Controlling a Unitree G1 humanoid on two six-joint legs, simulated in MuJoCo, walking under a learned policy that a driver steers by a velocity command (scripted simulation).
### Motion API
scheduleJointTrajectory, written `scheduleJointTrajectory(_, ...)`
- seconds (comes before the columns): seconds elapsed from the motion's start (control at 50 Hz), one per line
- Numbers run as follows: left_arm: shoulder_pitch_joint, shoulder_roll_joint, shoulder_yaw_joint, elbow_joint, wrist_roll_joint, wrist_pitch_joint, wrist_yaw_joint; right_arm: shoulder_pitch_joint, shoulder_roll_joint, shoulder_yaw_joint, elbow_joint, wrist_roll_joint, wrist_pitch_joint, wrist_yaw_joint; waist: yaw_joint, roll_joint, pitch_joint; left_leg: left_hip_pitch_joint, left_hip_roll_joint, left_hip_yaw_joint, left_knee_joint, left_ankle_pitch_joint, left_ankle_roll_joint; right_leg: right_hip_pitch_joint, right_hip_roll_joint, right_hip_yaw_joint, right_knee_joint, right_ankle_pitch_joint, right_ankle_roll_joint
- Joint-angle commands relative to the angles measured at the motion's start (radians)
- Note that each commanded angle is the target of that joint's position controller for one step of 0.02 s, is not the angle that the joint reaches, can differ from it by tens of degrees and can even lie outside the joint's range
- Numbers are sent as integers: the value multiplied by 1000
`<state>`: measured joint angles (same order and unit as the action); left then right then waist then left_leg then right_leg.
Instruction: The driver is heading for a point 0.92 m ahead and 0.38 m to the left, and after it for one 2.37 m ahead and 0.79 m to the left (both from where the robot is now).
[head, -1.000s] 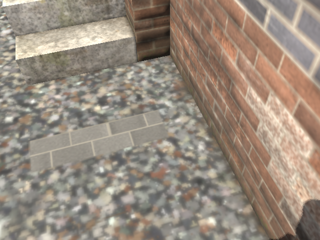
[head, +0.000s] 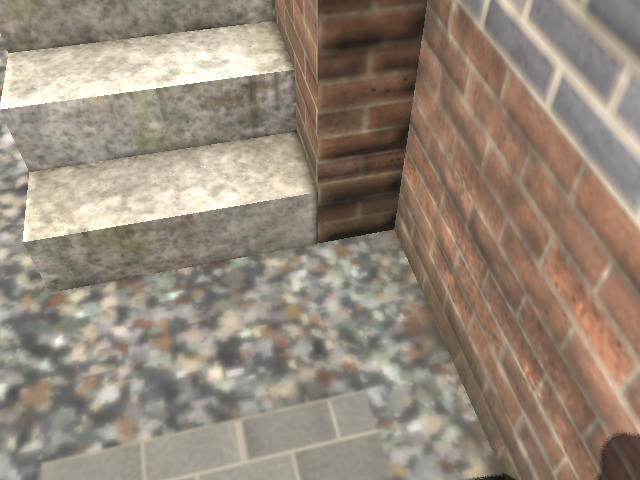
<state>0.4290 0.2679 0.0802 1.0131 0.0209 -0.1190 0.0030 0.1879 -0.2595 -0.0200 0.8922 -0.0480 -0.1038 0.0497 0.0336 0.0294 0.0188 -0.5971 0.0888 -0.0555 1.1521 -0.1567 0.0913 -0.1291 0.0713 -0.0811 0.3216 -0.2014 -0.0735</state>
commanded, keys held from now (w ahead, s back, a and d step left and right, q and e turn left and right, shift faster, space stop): w+shift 0.04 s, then w+q+shift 0.76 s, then q+shift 0.12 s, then e+shift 0.08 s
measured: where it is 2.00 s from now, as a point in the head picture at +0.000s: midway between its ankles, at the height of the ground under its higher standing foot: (141, 217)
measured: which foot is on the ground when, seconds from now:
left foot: up 0.00-0.28, down 0.30-0.72, up 0.74-1.00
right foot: down 0.00-0.30, up 0.32-0.70, down 0.72-1.00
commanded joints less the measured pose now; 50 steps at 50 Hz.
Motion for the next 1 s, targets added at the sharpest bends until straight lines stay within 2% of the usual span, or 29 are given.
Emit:
scheduleJointTrajectory(0.02, 2, 110, 13, -49, -21, -43, 0, -131, -35, 8, -120, -3, 8, 18, -33, -24, 150, -203, 69, 26, -121, 110, -41, -51, -295, 271, -336, -112, -151)
scheduleJointTrajectory(0.12, 48, 123, 12, -48, -33, -68, -9, -286, -16, 15, -176, 24, 12, 43, -8, -78, 166, 38, -6, 134, -468, 464, 11, -64, -236, -23, -465, 179, -48)
scheduleJointTrajectory(0.2, 124, 113, -5, -30, -16, -37, 13, -369, -19, 14, -197, -2, 27, 38, 24, -136, 162, -16, -96, 209, -560, 332, 75, 233, -288, -139, -348, 601, -13)
scheduleJointTrajectory(0.24, 123, 173, 1, -41, 14, 0, 27, -281, -56, 0, -185, 6, 25, 28, -48, -216, 50, 84, -191, 254, -544, 117, 114, 350, -323, -157, -56, 1116, 5)
scheduleJointTrajectory(0.28, 75, 217, 6, -65, 36, 41, 42, 59, -132, -40, -91, 1, 26, 16, -198, -261, -123, 400, -249, 221, -582, -65, 162, 295, -360, -152, 468, 1298, -3)
scheduleJointTrajectory(0.3, 63, 193, 8, -96, 36, 36, 53, 216, -195, -76, -59, -12, 25, 9, -257, -234, -205, 674, -168, 37, -583, -162, 195, 45, -345, -119, 814, 998, 0)
scheduleJointTrajectory(0.32, 107, 33, -36, -202, -21, 16, 12, 191, -304, -112, -91, -37, 33, 1, -126, 192, -360, 1164, 183, -600, -645, -312, 376, -575, -125, -70, 1303, -116, 72)
scheduleJointTrajectory(0.34, -30, 129, -18, -242, -33, -24, 9, 241, -313, -127, -103, -13, 61, -18, -161, 59, -475, 1168, 178, -815, -808, -223, 338, -633, -74, 147, 1378, -165, 30)
scheduleJointTrajectory(0.38, -150, 115, -32, -277, -30, -50, 23, 207, -248, -121, -65, 17, 44, -26, -117, -114, -213, 880, 100, -562, -849, -13, 240, -635, -154, 159, 1221, -72, 10)
scheduleJointTrajectory(0.4, -166, 92, -40, -280, -7, -37, 28, 185, -226, -114, -71, 12, 28, -31, -81, -170, -148, 762, 73, -500, -866, 29, 222, -599, -192, 176, 1132, -84, 9)
scheduleJointTrajectory(0.46, -177, 56, -61, -305, 34, 33, 28, 133, -177, -81, -50, 48, -8, -27, 16, -109, -19, 453, -3, -407, -925, 192, 199, -458, -216, 174, 934, -156, 52)
scheduleJointTrajectory(0.52, -345, 67, -67, -376, 31, 50, 19, 190, -207, -83, -13, 61, -27, -16, -19, -28, 61, 339, -103, -292, -962, 460, 155, -405, -153, 82, 650, -1, 91)
scheduleJointTrajectory(0.56, -448, 71, -69, -391, 36, 43, 19, 217, -186, -71, -15, 68, 6, -20, -75, -9, 31, 347, -168, -237, -923, 563, 79, -353, -98, 44, 417, 185, 89)
scheduleJointTrajectory(0.6, -495, 53, -79, -398, 14, 36, 13, 259, -187, -68, 20, 61, -5, -21, -110, 91, 50, 350, -163, -266, -882, 703, 57, -256, -46, 13, 240, 289, 87)
scheduleJointTrajectory(0.64, -513, 81, -73, -387, 15, 35, 21, 270, -200, -69, 24, 55, -8, -32, -133, 97, 19, 373, -158, -313, -824, 669, 41, -170, -22, 28, 167, 330, 80)
scheduleJointTrajectory(0.68, -249, 158, -44, -331, 6, 30, 44, 160, -257, -84, -13, 42, -23, -40, 16, 109, -113, 359, -145, -364, -562, 809, 49, 76, -11, 101, 258, 244, 53)
scheduleJointTrajectory(0.7, -58, 190, -30, -276, 16, 17, 58, 91, -261, -84, -27, 58, -26, -31, 141, 63, -169, 296, -170, -346, -325, 772, 42, 252, -43, 116, 192, 224, 37)
scheduleJointTrajectory(0.72, 126, 267, -4, -224, 43, 2, 67, 44, -174, -55, -55, 61, -34, -22, 211, -18, -220, 167, -228, -295, -44, 518, 34, 429, -180, 229, 174, 76, 19)
scheduleJointTrajectory(0.74, 53, 291, 1, -246, 88, 1, 68, 223, -10, -15, -96, 91, -20, -35, 37, -324, -381, -13, -284, -188, 239, -365, 15, 583, -566, 732, 49, -68, -105)
scheduleJointTrajectory(0.76, -57, 229, 14, -263, 68, 13, 57, 230, -143, -21, -76, 60, 8, -57, 32, -270, -363, -163, -147, -119, 320, -277, 48, 501, -600, 939, 19, -595, -164)
scheduleJointTrajectory(0.78, -154, 132, -8, -290, 45, 20, 54, 125, -186, -27, -95, 21, 18, -46, 41, -150, -225, -193, -102, -92, 297, -185, 43, 339, -529, 840, -19, -678, -154)
scheduleJointTrajectory(0.8, -160, 95, -17, -272, 44, 19, 48, 56, -171, -30, -127, 10, 22, -35, 44, -71, -121, -207, -92, -65, 298, -153, 42, 214, -489, 710, -50, -530, -134)
scheduleJointTrajectory(0.82, -125, 95, -19, -229, 45, 9, 49, -19, -163, -31, -171, 8, 26, -27, 45, -24, -79, -230, -69, -62, 322, -136, 42, 177, -463, 591, -69, -289, -130)
scheduleJointTrajectory(0.86, -103, 90, -19, -180, 26, -18, 42, -2, -96, -28, -210, 28, 58, -20, -18, -73, 13, -212, -41, -37, 373, -183, 10, 46, -435, 343, -50, 311, -97)
scheduleJointTrajectory(0.9, -149, 71, -30, -180, -16, -30, 34, 44, -90, -38, -238, 12, 97, -10, -96, -139, 6, -132, -39, -41, 252, -205, -31, -46, -403, 118, -41, 744, -49)
scheduleJointTrajectory(0.92, -169, 87, -27, -180, -13, -27, 35, 20, -75, -39, -266, 13, 113, -2, -109, -184, 18, -125, -49, -10, 192, -207, -47, -65, -387, 37, -42, 823, -25)
scheduleJointTrajectory(0.96, -221, 48, -46, -186, 0, -14, 6, -58, -12, 2, -297, 10, 109, 37, -114, -192, 9, 44, -52, 11, -113, -73, -29, -173, -317, -81, -54, 819, 16)
scheduleJointTrajectory(0.98, -242, 59, -45, -200, -4, -14, 0, 14, 16, 11, -254, 10, 112, 33, -138, -218, -49, 235, -104, 70, -178, 36, -21, -230, -284, -136, -13, 847, 26)
scheduleJointTrajectory(1.0, -213, 132, -31, -217, -23, -24, -8, 44, -17, 4, -228, 4, 116, 15, -143, -135, -65, 325, -141, 105, -241, 60, -19, -241, -294, -126, 54, 944, 15)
